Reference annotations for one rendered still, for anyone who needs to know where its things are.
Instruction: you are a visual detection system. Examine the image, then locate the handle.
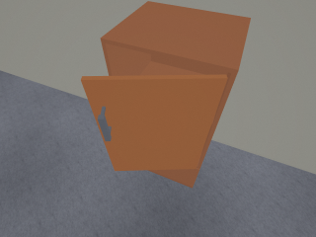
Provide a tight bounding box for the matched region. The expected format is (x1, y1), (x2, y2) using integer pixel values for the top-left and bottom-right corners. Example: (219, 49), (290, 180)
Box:
(98, 106), (112, 141)

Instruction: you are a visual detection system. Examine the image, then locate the cupboard door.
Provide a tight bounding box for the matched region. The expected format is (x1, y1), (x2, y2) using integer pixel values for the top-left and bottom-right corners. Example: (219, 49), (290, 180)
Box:
(81, 74), (228, 171)

